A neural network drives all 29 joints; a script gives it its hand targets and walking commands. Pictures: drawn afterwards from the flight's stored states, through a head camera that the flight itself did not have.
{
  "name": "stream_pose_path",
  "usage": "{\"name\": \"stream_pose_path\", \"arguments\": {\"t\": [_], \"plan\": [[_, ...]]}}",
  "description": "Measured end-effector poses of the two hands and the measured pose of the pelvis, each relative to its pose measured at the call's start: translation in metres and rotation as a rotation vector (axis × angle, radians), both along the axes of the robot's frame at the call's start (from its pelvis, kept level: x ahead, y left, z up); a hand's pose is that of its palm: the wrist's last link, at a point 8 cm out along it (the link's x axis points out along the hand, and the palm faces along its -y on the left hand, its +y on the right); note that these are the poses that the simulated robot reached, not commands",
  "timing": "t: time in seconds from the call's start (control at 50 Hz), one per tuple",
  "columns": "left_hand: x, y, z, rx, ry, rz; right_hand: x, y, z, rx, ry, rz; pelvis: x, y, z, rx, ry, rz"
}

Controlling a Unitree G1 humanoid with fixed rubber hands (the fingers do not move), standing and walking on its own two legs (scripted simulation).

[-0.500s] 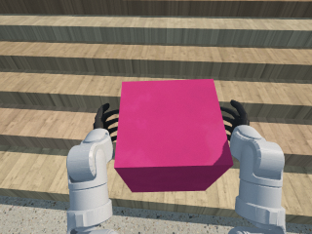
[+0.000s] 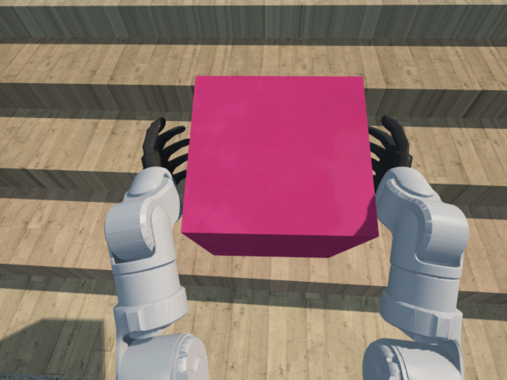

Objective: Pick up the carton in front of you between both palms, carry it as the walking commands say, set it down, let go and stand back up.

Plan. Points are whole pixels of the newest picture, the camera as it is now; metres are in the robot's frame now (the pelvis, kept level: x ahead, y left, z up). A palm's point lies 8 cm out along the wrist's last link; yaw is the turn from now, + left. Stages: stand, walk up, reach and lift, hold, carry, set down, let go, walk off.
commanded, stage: carry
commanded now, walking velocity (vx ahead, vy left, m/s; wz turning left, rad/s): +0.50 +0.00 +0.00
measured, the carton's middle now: (273, 183) +0.39 -0.01 +0.06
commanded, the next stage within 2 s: none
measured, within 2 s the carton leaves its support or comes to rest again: neither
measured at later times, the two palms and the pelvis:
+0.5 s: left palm out of the picture +0.81 +0.05 +0.25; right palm out of the picture +0.73 -0.25 +0.26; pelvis +0.41 +0.00 +0.14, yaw -4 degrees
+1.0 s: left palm out of the picture +1.17 +0.12 +0.50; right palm out of the picture +1.15 -0.18 +0.49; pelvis +0.78 +0.00 +0.32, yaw -1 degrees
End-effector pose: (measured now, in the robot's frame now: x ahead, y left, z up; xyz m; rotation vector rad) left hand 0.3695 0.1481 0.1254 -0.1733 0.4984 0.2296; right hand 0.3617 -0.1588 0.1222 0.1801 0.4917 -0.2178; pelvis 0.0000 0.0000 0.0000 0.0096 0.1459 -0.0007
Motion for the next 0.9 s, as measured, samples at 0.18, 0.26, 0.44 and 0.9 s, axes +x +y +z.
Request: {"name": "stream_pose_path", "arguments": {"t": [0.18,0.26,0.44,0.9], "plan": [[0.102,0.026,-0.001,0.024,0.039,0.086,0.146,0.024,-0.012,0.034,0.052,0.022,0.140,-0.006,0.008,0.024,-0.030,-0.053],[0.192,0.006,0.003,-0.008,0.097,-0.022,0.202,0.006,0.000,0.042,0.109,-0.049,0.212,0.004,0.031,0.040,-0.027,-0.039],[0.378,-0.085,0.088,0.047,0.096,-0.208,0.297,-0.078,0.091,0.032,0.104,-0.278,0.360,0.015,0.123,-0.008,-0.048,-0.049],[0.707,0.042,0.363,0.023,-0.002,0.143,0.762,0.037,0.346,-0.035,0.039,0.061,0.726,-0.021,0.286,0.050,-0.073,0.010]]}}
